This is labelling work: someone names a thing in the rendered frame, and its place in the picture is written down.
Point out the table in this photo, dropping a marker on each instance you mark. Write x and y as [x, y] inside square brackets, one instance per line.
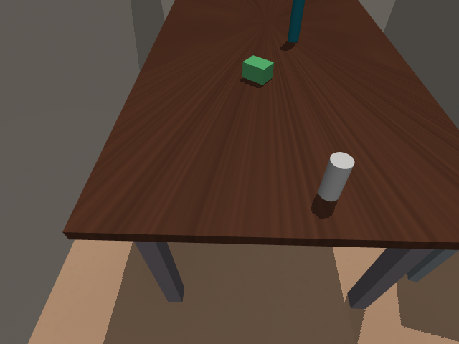
[200, 154]

